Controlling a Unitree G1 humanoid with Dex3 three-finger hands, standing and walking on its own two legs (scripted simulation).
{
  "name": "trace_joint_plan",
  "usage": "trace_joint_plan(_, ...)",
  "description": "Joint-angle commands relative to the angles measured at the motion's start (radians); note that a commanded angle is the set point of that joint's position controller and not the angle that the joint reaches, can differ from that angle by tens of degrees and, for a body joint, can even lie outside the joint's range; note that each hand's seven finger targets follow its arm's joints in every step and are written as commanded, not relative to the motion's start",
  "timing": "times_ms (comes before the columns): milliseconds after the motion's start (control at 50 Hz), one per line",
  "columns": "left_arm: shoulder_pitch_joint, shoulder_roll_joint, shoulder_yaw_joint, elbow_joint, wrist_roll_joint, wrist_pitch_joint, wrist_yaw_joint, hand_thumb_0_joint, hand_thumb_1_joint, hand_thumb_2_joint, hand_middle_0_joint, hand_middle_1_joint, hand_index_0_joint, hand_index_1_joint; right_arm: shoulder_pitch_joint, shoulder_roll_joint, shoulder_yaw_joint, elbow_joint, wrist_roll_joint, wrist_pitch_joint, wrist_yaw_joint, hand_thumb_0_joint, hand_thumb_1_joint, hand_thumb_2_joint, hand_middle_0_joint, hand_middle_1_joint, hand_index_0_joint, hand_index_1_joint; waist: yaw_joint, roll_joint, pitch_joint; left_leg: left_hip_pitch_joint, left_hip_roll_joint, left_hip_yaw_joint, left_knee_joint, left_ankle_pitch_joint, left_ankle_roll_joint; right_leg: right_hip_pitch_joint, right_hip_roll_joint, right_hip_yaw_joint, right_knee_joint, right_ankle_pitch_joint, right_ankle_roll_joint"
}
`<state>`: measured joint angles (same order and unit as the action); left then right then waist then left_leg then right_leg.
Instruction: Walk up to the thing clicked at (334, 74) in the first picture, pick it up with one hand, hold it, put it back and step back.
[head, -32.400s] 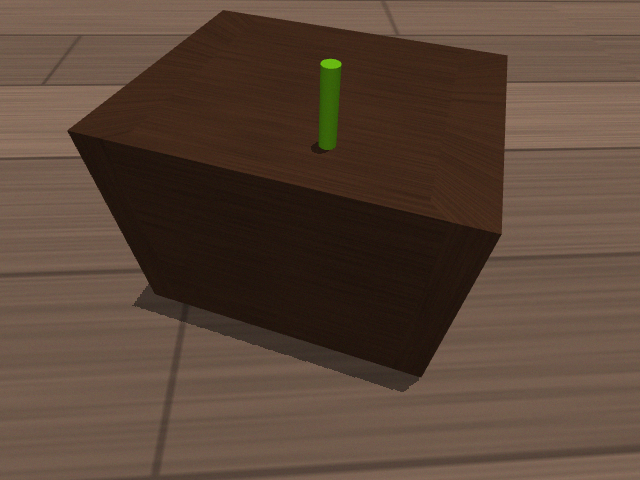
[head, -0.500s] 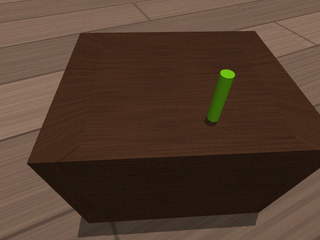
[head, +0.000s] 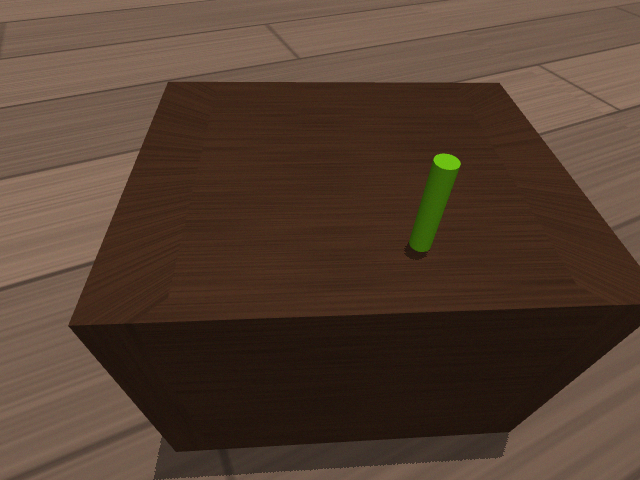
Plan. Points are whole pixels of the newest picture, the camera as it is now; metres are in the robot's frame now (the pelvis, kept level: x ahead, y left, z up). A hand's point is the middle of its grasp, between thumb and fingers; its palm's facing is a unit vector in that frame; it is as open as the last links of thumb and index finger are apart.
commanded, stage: stand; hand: right
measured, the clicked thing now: (432, 206) +0.54 -0.18 +0.02
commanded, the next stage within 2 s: step back in 1.82 s
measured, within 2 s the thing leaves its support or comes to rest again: neither
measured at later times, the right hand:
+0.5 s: hand out of the picture +0.07 -0.24 -0.16, palm faces -0.01 +0.94 -0.34, open 7.4 cm
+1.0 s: hand out of the picture +0.09 -0.25 -0.16, palm faces -0.01 +0.94 -0.34, open 7.4 cm
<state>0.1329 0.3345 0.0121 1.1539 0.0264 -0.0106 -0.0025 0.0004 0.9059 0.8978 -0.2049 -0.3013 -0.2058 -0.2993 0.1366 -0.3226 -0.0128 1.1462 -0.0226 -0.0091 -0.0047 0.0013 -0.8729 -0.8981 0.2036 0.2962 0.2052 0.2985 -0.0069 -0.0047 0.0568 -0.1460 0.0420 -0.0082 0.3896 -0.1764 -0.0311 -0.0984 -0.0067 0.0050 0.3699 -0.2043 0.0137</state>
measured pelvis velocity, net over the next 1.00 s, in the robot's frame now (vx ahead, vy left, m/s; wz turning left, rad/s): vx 0.02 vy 0.00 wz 0.00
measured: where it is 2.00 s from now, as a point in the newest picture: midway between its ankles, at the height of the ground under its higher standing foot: outside the picture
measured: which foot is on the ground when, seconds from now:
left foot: down 0.00-1.00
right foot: down 0.00-1.00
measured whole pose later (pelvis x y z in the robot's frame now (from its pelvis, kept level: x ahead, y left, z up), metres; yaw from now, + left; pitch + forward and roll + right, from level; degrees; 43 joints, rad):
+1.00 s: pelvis +0.02 +0.00 +0.00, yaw +0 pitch -3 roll +0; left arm 0.11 0.34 0.00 1.15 0.02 -0.01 0.00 0.00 0.91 0.90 -0.20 -0.30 -0.21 -0.30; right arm 0.10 -0.34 0.00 1.15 -0.01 -0.01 0.00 0.00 -0.90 -0.90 0.20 0.30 0.21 0.30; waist -0.01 0.00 0.06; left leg -0.12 0.03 0.00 0.34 -0.17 -0.03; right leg -0.08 -0.02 0.01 0.33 -0.20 0.02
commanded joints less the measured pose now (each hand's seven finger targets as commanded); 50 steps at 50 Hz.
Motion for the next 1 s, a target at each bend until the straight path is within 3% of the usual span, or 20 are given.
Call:
trace_joint_plan(0,-0.041,0.202,0.035,-0.048,-0.004,-0.019,0.016,0.000,0.900,0.900,-0.200,-0.300,-0.200,-0.301,-0.039,-0.206,-0.034,-0.049,0.001,-0.018,-0.013,0.000,-0.900,-0.900,0.200,0.300,0.200,0.300,0.003,0.002,-0.023,0.014,0.075,-0.080,-0.094,-0.023,0.051,-0.061,-0.100,0.088,-0.110,-0.034,-0.032)
trace_joint_plan(60,-0.047,0.204,0.035,-0.046,-0.008,-0.019,0.016,0.000,0.900,0.900,-0.200,-0.300,-0.200,-0.301,-0.032,-0.209,-0.031,-0.043,0.001,-0.019,-0.013,0.000,-0.900,-0.900,0.200,0.300,0.200,0.300,0.002,0.017,-0.035,0.013,0.077,-0.077,-0.100,-0.018,0.050,-0.049,-0.104,0.091,-0.104,-0.007,-0.032)
trace_joint_plan(140,-0.035,0.212,0.032,-0.041,-0.007,-0.015,0.014,0.000,0.900,0.900,-0.200,-0.300,-0.200,-0.301,-0.034,-0.216,-0.032,-0.042,0.002,-0.016,-0.011,0.000,-0.900,-0.900,0.200,0.300,0.200,0.300,0.005,0.001,-0.003,-0.007,0.074,-0.086,-0.115,-0.092,0.049,-0.079,-0.097,0.088,-0.108,-0.083,-0.031)
trace_joint_plan(240,-0.037,0.209,0.028,-0.043,-0.009,-0.023,0.017,0.000,0.900,0.900,-0.200,-0.300,-0.200,-0.301,-0.033,-0.214,-0.028,-0.039,0.007,-0.022,-0.011,0.000,-0.900,-0.900,0.200,0.300,0.200,0.300,0.002,0.002,-0.067,0.032,0.082,-0.074,-0.088,0.085,0.052,-0.014,-0.114,0.086,-0.086,0.102,-0.031)
trace_joint_plan(280,-0.033,0.211,0.026,-0.040,-0.013,-0.024,0.018,0.000,0.900,0.900,-0.200,-0.300,-0.200,-0.301,-0.038,-0.217,-0.026,-0.038,0.007,-0.023,-0.012,0.000,-0.900,-0.900,0.200,0.300,0.200,0.300,0.005,0.005,-0.062,0.045,0.085,-0.072,-0.086,0.118,0.053,-0.020,-0.114,0.085,-0.087,0.127,-0.028)
trace_joint_plan(480,-0.032,0.212,0.027,-0.038,-0.014,-0.014,0.014,0.000,0.900,0.900,-0.200,-0.300,-0.200,-0.301,-0.041,-0.229,-0.028,-0.033,0.008,-0.018,-0.011,0.000,-0.900,-0.900,0.200,0.300,0.200,0.300,0.001,0.028,-0.019,0.011,0.078,-0.080,-0.125,-0.018,0.046,-0.049,-0.106,0.081,-0.101,0.013,-0.030)
trace_joint_plan(640,-0.038,0.209,0.029,-0.050,-0.016,-0.022,0.017,0.000,0.900,0.900,-0.200,-0.300,-0.200,-0.301,-0.054,-0.231,-0.028,-0.045,0.010,-0.026,-0.013,0.000,-0.900,-0.900,0.200,0.300,0.200,0.300,0.006,0.002,-0.088,0.072,0.091,-0.067,-0.078,0.224,0.049,0.007,-0.120,0.074,-0.076,0.211,-0.024)
trace_joint_plan(780,-0.040,0.210,0.029,-0.053,-0.016,-0.020,0.016,0.000,0.900,0.900,-0.200,-0.300,-0.200,-0.301,-0.062,-0.233,-0.026,-0.044,0.010,-0.022,-0.013,0.000,-0.900,-0.900,0.200,0.300,0.200,0.300,0.005,0.018,-0.087,0.074,0.090,-0.063,-0.081,0.203,0.046,0.006,-0.121,0.071,-0.088,0.206,-0.022)
trace_joint_plan(900,-0.047,0.213,0.031,-0.053,-0.015,-0.016,0.015,0.000,0.900,0.900,-0.200,-0.300,-0.200,-0.301,-0.062,-0.235,-0.025,-0.041,0.011,-0.018,-0.011,0.000,-0.900,-0.900,0.200,0.300,0.200,0.300,0.001,0.013,-0.041,0.053,0.083,-0.066,-0.110,0.073,0.043,-0.033,-0.116,0.075,-0.110,0.095,-0.023)
trace_joint_plan(980,-0.049,0.215,0.032,-0.058,-0.015,-0.019,0.016,0.000,0.900,0.900,-0.200,-0.300,-0.200,-0.301,-0.063,-0.232,-0.026,-0.047,0.009,-0.018,-0.008,0.000,-0.900,-0.900,0.200,0.300,0.200,0.300,0.001,0.006,-0.059,0.055,0.088,-0.068,-0.102,0.113,0.045,-0.015,-0.119,0.075,-0.107,0.116,-0.027)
